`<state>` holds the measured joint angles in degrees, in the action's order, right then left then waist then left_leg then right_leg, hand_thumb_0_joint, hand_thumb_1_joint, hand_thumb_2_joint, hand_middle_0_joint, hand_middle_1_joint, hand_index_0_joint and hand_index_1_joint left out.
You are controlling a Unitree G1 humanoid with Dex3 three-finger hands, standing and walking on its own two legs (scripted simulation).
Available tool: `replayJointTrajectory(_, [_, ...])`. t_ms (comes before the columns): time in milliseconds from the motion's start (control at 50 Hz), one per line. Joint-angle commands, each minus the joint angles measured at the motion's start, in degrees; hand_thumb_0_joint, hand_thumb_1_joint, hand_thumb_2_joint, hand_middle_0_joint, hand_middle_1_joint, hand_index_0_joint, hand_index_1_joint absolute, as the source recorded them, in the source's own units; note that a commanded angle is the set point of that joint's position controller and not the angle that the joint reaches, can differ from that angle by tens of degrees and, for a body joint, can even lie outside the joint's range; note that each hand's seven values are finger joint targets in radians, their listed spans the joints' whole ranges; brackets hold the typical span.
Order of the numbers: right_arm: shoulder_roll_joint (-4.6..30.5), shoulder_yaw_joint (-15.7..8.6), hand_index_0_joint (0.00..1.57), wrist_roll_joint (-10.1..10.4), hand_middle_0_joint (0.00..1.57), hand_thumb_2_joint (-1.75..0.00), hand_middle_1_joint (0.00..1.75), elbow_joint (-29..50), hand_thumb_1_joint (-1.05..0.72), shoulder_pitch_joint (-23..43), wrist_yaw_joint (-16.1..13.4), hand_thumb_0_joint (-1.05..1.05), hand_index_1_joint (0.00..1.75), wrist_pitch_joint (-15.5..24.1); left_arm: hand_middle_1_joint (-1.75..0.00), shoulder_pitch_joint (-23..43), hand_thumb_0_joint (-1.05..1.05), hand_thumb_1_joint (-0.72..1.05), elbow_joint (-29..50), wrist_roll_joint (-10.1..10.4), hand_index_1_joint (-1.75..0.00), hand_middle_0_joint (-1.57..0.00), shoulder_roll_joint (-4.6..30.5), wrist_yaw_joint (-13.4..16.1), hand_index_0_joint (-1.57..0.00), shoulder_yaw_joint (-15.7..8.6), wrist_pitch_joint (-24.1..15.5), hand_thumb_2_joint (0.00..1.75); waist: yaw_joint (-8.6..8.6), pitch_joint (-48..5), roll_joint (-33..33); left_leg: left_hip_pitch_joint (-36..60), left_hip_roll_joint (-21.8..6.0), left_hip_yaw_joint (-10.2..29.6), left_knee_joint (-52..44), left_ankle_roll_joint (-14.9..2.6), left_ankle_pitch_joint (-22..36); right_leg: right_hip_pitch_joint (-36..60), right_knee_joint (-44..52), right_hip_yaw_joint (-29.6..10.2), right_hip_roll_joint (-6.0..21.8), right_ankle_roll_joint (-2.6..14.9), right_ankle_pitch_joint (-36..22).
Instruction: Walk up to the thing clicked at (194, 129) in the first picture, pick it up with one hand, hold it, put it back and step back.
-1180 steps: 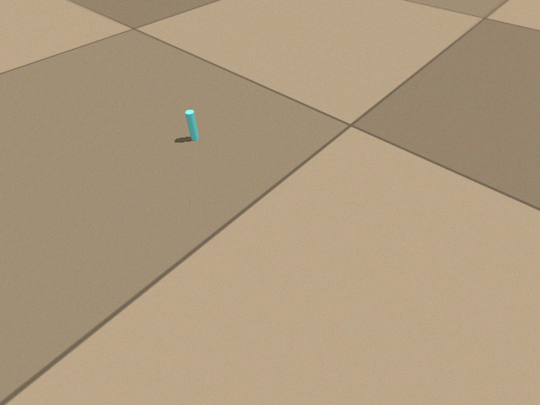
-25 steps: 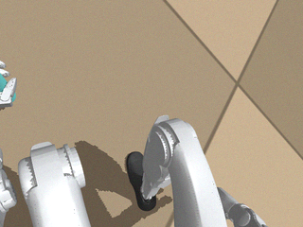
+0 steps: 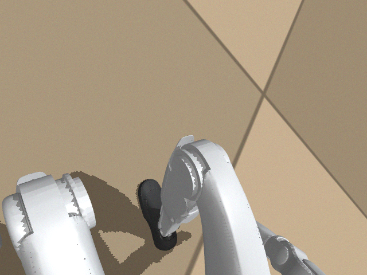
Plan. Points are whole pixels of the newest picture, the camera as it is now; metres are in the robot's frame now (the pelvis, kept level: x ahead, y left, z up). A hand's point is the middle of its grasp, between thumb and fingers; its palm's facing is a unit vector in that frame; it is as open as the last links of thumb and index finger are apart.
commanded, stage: lower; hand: left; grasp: from the side
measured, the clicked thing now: out of the picture +0.46 +0.27 -0.18
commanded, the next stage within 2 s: loosen in 0.40 s
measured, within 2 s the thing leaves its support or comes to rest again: rests again in 0.54 s
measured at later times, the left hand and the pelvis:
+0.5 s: hand out of the picture +0.46 +0.26 -0.19, palm faces +0.27 -0.96 -0.02, open 6.8 cm; pelvis +0.00 +0.00 +0.00, yaw -1 degrees
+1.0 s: hand out of the picture +0.46 +0.26 -0.18, palm faces +0.27 -0.96 -0.01, open 11.6 cm; pelvis +0.00 +0.00 +0.00, yaw -2 degrees
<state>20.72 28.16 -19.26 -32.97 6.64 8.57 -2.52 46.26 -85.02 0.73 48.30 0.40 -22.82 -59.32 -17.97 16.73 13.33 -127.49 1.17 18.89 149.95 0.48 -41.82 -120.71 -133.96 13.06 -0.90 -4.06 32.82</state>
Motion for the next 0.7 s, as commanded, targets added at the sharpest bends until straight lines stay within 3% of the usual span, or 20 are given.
replayJointTrajectory(0, [21.21, -5.96, 0.2, -0.56, 0.2, -0.9, 0.3, -0.24, -0.9, -4.2, -0.98, 0.0, 0.3, -0.84, -1.45, 15.53, 0.0, 0.5, 8.38, 1.05, -1.45, -1.36, 7.49, 0.48, -1.37, -1.48, -5.44, 1.33, -7.55, -35.05, -32.47, 24.78, -3.71, -2.8, -20.08, 1.23, 10.28, 19.03, 7.68, 6.07, -2.49, 3.86, -10.42])
replayJointTrajectory(480, [21.84, -4.26, 0.2, -1.58, 0.2, -0.9, 0.3, 0.22, -0.89, -1.16, -1.33, 0.0, 0.3, -0.77, -1.42, 13.61, 0.0, 0.45, 5.54, 1.09, -1.43, -1.35, 9.01, 0.3, -1.36, -0.53, -7.55, 1.31, -8.67, -31.86, -31.41, 24.52, -4.28, -2.09, -19.07, 1.14, 9.93, 19.12, 8.25, 7.02, -3.33, 3.85, -10.47])
replayJointTrajectory(500, [21.88, -4.35, 0.2, -1.58, 0.2, -0.9, 0.3, 0.24, -0.9, -0.97, -1.39, 0.0, 0.3, -0.73, -1.37, 13.22, 0.0, 0.4, 5.72, 0.88, -1.37, -1.39, 9.4, 0.3, -1.39, -0.47, -7.57, 1.23, -8.23, -31.23, -31.98, 24.3, -4.28, -2.21, -19.38, 1.18, 9.35, 18.7, 8.13, 6.94, -3.32, 4.05, -9.85])
replayJointTrajectory(620, [21.8, -3.83, 0.2, -1.83, 0.2, -0.89, 0.3, 0.03, -0.91, -1.61, -1.31, 0.0, 0.3, -0.58, -1.0, 13.68, 0.0, 0.12, 7.71, 2.64, -0.99, -1.1, 9.67, 0.08, -1.11, -1.45, -8.41, 0.76, -8.13, -34.55, -32.31, 25.37, -4.23, -2.48, -18.09, 1.13, 12.93, 22.19, 8.04, 6.76, -3.61, 3.72, -12.95])
replayJointTrajectory(680, [21.94, -3.89, 0.2, -1.85, 0.2, -0.9, 0.3, -0.06, -0.92, -1.0, -1.52, 0.0, 0.3, -0.4, -0.81, 13.4, 0.0, -0.05, 6.52, 2.22, -0.81, -0.91, 8.93, -0.12, -0.92, -1.04, -8.04, 0.64, -8.78, -32.12, -32.4, 25.24, -4.46, -2.14, -18.59, 1.25, 12.07, 20.21, 8.05, 7.03, -3.44, 3.83, -12.24])
